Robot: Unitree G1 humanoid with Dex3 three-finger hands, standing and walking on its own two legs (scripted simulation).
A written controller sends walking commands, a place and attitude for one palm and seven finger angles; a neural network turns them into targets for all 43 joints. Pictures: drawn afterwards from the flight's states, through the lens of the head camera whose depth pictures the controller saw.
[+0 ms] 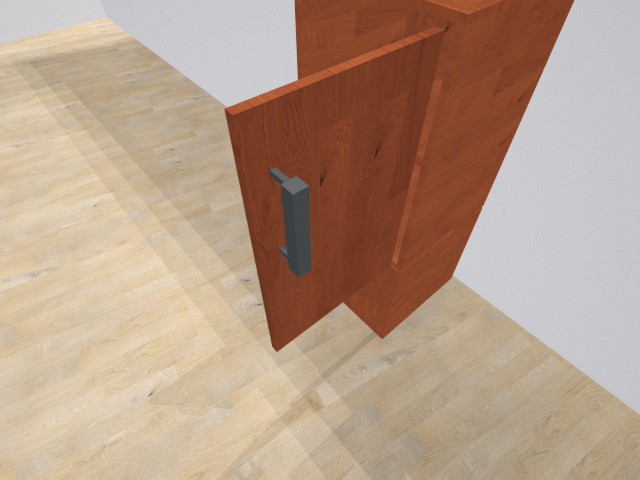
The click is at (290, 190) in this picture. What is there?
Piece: cupboard door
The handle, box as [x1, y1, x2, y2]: [269, 167, 310, 277]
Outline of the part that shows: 274,167 269,170 270,175 281,185 286,235 286,245 282,245 279,247 279,251 288,260 289,268 299,277 310,269 308,185 296,176 290,179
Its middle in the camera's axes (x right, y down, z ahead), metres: -0.05 -0.02 +0.57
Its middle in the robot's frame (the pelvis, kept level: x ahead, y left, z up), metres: +0.44 +0.07 +0.06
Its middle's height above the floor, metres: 0.84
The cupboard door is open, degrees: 89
